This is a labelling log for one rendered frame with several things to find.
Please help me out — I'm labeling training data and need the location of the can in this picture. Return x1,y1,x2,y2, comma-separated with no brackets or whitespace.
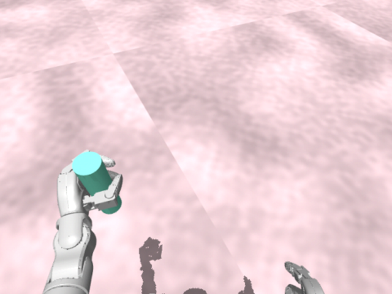
72,151,122,214

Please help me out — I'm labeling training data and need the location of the left robot hand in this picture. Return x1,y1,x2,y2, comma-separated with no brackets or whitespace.
57,149,123,217

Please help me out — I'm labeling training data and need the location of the right robot hand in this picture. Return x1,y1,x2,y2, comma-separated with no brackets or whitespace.
285,262,325,294

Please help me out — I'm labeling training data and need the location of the left robot arm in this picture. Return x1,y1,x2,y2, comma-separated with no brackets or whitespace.
42,212,97,294

